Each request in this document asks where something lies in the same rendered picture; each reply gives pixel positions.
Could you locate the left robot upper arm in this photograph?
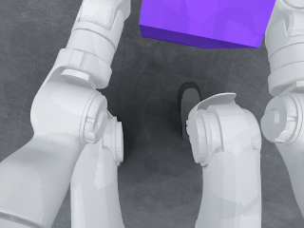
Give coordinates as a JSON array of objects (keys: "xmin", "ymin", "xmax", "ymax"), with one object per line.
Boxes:
[{"xmin": 0, "ymin": 80, "xmax": 107, "ymax": 228}]

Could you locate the carton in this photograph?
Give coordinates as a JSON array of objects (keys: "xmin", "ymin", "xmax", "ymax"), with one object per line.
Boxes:
[{"xmin": 139, "ymin": 0, "xmax": 276, "ymax": 48}]

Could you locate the left robot thigh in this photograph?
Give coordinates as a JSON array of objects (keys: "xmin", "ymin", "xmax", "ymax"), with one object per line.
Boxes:
[{"xmin": 70, "ymin": 116, "xmax": 124, "ymax": 228}]

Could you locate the robot right forearm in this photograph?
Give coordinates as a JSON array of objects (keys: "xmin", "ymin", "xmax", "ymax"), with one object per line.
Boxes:
[{"xmin": 265, "ymin": 0, "xmax": 304, "ymax": 97}]

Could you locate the right robot upper arm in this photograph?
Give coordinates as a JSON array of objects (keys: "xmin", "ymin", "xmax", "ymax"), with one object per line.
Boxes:
[{"xmin": 260, "ymin": 92, "xmax": 304, "ymax": 218}]

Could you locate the robot left foot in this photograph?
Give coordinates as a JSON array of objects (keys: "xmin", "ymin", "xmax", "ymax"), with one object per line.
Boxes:
[{"xmin": 112, "ymin": 115, "xmax": 125, "ymax": 173}]

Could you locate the robot left forearm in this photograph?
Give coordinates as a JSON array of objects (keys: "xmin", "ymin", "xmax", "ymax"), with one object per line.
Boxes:
[{"xmin": 30, "ymin": 0, "xmax": 131, "ymax": 125}]

